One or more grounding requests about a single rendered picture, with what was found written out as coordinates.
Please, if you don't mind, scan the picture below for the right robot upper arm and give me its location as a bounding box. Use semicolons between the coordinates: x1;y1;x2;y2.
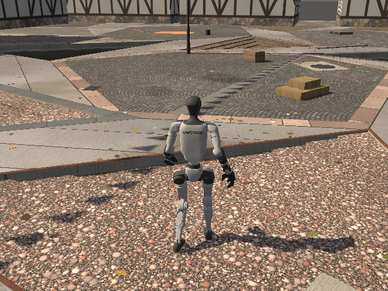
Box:
206;122;222;157

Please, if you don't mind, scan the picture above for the robot right hand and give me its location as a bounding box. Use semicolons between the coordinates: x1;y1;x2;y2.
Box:
221;171;235;188

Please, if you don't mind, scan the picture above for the left robot upper arm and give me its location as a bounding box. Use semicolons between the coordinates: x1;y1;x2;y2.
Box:
165;122;181;154

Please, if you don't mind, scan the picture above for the left robot shin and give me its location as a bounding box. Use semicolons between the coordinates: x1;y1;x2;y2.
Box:
175;201;187;244

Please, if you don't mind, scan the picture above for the left robot forearm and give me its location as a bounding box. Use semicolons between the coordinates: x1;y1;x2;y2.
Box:
164;145;172;161

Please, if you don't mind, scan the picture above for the robot left hand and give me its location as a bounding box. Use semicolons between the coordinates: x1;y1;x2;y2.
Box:
164;155;178;166

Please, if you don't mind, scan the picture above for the right robot forearm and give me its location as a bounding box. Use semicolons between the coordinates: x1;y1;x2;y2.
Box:
218;148;232;175

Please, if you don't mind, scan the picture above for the humanoid robot torso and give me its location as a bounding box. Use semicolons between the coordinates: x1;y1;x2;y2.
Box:
179;119;208;182

